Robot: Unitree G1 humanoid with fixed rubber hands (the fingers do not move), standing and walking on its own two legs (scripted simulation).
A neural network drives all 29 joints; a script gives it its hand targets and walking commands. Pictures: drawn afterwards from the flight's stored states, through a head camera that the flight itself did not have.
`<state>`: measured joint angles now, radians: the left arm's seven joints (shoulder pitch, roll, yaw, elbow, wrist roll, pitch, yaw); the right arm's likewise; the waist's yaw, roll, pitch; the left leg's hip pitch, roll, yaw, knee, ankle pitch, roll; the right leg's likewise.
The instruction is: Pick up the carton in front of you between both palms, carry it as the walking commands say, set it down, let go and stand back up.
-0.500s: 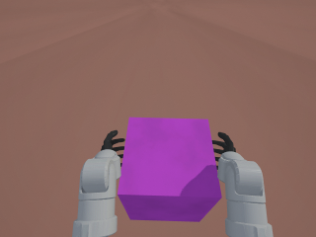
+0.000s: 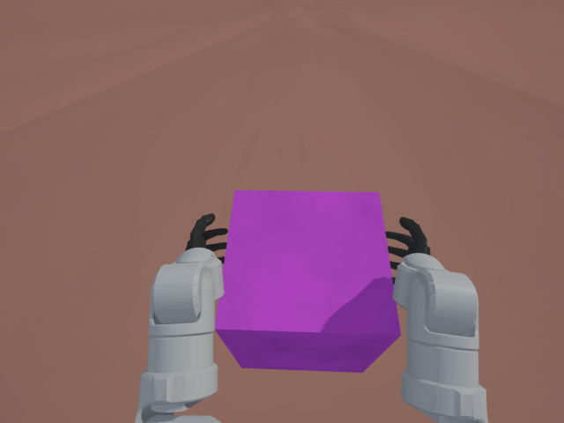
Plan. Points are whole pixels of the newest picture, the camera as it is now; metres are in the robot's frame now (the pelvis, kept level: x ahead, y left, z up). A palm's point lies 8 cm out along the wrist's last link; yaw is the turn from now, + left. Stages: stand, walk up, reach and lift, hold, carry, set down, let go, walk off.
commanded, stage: carry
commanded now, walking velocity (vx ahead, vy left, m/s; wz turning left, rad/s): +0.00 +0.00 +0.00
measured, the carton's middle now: (303, 288) +0.32 -0.01 -0.02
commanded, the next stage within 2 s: none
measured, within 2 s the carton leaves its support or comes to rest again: neither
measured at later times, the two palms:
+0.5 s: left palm (167, 251) +0.32 +0.18 +0.08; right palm (376, 245) +0.33 -0.10 +0.09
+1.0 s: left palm (175, 291) +0.28 +0.18 +0.04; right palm (380, 289) +0.29 -0.11 +0.04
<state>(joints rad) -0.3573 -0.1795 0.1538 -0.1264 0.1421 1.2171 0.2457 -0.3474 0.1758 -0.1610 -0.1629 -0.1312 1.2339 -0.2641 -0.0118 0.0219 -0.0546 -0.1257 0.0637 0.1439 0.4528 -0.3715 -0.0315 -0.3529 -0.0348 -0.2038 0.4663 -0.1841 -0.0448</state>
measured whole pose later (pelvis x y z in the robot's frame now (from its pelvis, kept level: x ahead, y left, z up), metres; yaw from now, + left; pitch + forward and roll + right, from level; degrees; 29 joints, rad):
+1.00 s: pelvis +0.00 +0.03 -0.01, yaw +1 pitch +2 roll -1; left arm -0.25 -0.15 0.10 0.06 0.16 1.01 0.23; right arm -0.26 0.15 -0.11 0.05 -0.16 1.01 -0.22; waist 0.00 0.01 -0.07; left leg -0.16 0.05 0.18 0.56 -0.43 0.02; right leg -0.36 -0.07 -0.17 0.58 -0.23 0.00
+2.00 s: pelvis -0.05 +0.04 -0.01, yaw +1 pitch +1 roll +0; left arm -0.20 -0.14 0.15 0.18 0.24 0.75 0.05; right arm -0.21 0.14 -0.16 0.18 -0.24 0.74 -0.05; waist 0.00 0.00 -0.09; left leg -0.23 0.02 0.20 0.58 -0.37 0.06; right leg -0.40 -0.10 -0.15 0.51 -0.11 0.01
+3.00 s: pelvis -0.03 -0.04 +0.00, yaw +18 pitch -6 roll +0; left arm -0.28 -0.16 0.25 0.34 0.28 0.69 0.00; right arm -0.27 0.15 -0.22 0.28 -0.30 0.73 -0.02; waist -0.01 0.05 0.00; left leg -0.05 0.00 -0.16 0.41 -0.25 -0.02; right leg -0.14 0.05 0.03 0.40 -0.15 -0.03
